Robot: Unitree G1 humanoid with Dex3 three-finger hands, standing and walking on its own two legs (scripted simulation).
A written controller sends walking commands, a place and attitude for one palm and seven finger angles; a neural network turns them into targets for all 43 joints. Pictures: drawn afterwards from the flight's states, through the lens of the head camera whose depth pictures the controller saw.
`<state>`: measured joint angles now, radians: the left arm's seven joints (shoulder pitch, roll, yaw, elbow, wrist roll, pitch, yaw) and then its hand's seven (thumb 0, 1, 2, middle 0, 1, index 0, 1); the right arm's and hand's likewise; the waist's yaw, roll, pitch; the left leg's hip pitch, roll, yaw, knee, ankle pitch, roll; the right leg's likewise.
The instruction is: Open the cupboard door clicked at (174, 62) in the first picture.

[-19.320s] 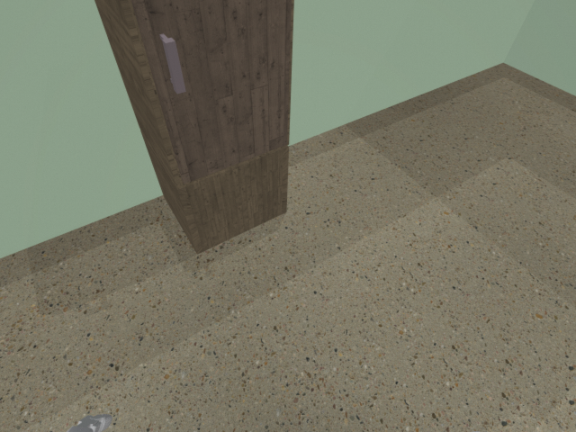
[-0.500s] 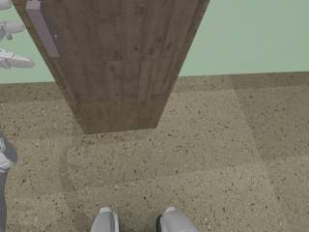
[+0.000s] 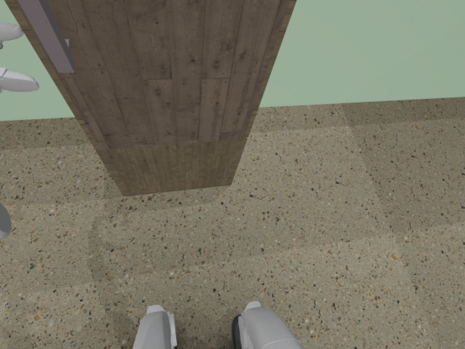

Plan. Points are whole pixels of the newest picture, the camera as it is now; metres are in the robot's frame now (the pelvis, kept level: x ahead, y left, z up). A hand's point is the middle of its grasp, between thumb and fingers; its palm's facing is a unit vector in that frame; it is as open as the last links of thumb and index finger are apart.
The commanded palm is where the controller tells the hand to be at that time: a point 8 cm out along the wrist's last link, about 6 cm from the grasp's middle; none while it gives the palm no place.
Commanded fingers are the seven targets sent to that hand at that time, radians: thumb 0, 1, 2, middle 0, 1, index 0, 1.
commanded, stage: move the hooked fingers beside the handle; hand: left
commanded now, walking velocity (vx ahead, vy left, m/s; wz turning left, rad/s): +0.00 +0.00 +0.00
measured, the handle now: (51, 24) +0.60 +0.21 +0.12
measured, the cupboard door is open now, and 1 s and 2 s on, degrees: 0 1 3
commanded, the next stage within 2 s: slide the fingers in behind the handle in 0.22 s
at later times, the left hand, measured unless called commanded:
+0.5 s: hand (2, 40) +0.56 +0.27 +0.12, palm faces +0.04 -1.00 +0.01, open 14.0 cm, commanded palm +0.54 +0.29 +0.12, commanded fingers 0.00 -0.50 0.30 -0.30 -1.20 -0.30 -1.20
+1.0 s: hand (15, 47) +0.55 +0.25 +0.12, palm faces +0.09 -1.00 +0.01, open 14.3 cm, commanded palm +0.53 +0.26 +0.12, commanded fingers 0.00 -0.50 0.30 -0.30 -1.20 -0.30 -1.20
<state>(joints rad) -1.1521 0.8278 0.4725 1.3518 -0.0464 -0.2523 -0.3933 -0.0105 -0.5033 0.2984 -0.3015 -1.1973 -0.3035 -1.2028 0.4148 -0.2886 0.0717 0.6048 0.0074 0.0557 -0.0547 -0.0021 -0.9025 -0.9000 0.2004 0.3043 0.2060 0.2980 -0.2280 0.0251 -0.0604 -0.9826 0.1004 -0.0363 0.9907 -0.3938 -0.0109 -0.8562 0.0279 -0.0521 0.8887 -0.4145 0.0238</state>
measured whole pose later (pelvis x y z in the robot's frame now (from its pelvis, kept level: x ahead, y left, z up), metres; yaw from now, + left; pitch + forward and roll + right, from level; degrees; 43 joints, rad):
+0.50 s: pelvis +0.01 +0.01 +0.00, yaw -1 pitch +23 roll -5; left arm -1.12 0.81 0.48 1.29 -0.04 -0.22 -0.38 -0.01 -0.50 0.30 -0.30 -1.20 -0.30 -1.20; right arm 0.48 -0.26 0.07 0.62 -0.01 0.07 -0.03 0.00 -0.90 -0.90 0.20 0.30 0.21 0.30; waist -0.23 0.03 -0.08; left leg -0.98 0.10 -0.02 0.98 -0.41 0.00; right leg -0.85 0.03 -0.04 0.85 -0.41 0.04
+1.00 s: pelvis +0.02 +0.01 +0.01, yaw +1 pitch +21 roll -5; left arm -1.06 0.67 0.42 1.24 -0.08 -0.25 -0.28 -0.01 -0.50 0.30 -0.24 -1.18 -0.25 -1.18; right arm 0.44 -0.26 0.04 0.64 -0.02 0.05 -0.01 0.00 -0.90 -0.90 0.20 0.30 0.21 0.30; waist -0.19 0.03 -0.09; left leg -0.93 0.09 -0.03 0.97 -0.41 -0.01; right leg -0.80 0.02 -0.05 0.85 -0.43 0.03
